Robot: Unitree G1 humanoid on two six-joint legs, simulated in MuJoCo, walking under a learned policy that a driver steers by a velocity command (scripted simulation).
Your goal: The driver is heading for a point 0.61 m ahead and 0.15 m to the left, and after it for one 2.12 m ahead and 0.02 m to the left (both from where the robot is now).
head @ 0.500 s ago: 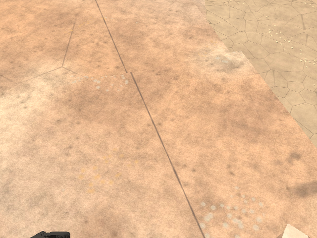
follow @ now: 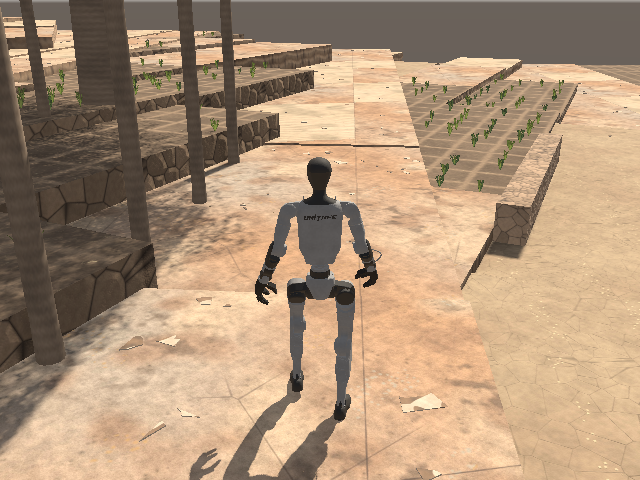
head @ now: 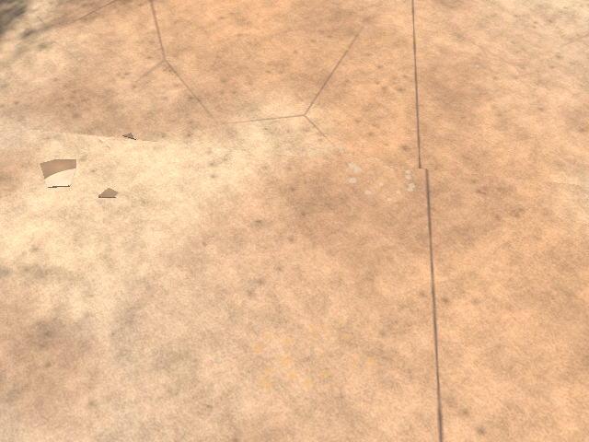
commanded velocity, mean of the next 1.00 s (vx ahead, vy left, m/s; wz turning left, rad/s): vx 0.39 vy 0.00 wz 0.50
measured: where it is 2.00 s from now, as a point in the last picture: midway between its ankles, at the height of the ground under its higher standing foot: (210, 405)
